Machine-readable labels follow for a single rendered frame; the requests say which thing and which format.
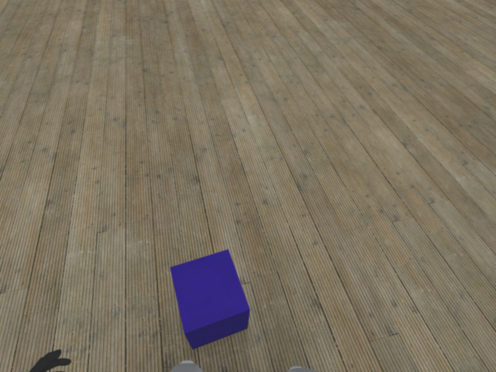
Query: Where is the robot left hand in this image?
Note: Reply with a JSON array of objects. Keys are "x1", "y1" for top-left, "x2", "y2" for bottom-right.
[{"x1": 29, "y1": 350, "x2": 71, "y2": 372}]

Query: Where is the carton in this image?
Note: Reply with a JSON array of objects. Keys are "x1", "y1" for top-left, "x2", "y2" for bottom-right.
[{"x1": 170, "y1": 250, "x2": 250, "y2": 349}]

